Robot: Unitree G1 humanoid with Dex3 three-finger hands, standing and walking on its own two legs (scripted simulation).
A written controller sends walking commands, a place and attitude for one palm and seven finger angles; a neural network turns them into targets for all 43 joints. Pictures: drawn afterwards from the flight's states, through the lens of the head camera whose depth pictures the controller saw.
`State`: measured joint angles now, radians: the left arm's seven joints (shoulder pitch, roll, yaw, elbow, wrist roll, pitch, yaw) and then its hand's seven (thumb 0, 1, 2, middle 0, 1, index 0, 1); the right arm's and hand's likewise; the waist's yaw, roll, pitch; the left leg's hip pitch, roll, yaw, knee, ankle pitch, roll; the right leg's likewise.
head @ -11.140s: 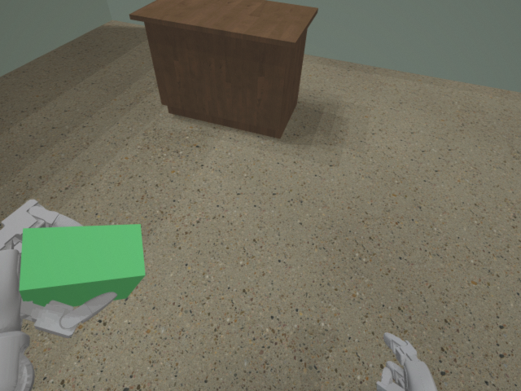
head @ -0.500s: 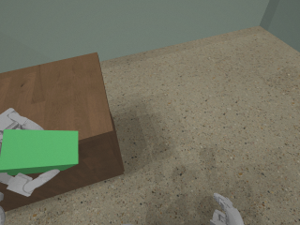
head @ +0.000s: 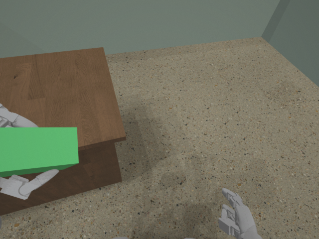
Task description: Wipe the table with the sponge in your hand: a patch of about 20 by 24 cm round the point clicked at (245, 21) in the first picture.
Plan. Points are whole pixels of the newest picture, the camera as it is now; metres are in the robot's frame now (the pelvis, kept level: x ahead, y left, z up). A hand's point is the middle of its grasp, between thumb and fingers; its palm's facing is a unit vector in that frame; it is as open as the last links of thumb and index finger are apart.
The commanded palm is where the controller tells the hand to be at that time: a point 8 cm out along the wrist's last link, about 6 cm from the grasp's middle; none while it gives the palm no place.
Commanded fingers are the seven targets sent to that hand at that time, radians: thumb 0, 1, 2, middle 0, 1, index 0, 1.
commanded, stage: come to a stop and stand still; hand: left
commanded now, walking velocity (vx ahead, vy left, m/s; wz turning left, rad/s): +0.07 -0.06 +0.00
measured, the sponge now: (46, 152) +0.23 +0.23 +0.15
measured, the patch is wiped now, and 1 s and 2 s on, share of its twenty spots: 0.00 0.00 0.00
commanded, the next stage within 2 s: look again from close up in 0.76 s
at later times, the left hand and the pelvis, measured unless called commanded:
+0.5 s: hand (39, 197) +0.15 +0.21 +0.16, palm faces +0.40 -0.80 -0.45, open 10.3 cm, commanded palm +0.10 +0.25 +0.18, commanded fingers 0.00 0.10 1.30 -1.20 -1.60 -1.20 -1.60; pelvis -0.05 -0.04 +0.00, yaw +2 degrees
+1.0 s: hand out of the picture +0.16 +0.26 +0.20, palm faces +0.54 -0.75 -0.38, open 10.3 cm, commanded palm +0.07 +0.26 +0.18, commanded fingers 0.00 0.10 1.30 -1.20 -1.60 -1.20 -1.60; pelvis -0.09 -0.02 -0.01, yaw +0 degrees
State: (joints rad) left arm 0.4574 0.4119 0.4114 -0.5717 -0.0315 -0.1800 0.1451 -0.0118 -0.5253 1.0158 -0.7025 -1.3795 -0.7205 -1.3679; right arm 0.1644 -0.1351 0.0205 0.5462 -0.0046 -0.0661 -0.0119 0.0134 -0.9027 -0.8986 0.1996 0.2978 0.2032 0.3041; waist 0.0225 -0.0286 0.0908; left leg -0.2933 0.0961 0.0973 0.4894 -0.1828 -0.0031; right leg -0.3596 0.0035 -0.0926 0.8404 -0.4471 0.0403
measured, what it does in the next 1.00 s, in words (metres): steps on the spot: right foot, then left foot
